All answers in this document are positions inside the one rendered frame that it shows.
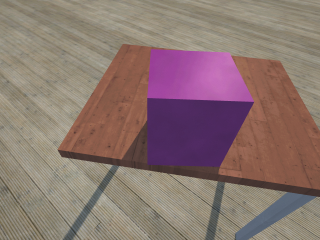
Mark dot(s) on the table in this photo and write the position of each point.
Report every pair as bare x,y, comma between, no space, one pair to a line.
276,148

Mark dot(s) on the carton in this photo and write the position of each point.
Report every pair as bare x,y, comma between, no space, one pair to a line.
197,102

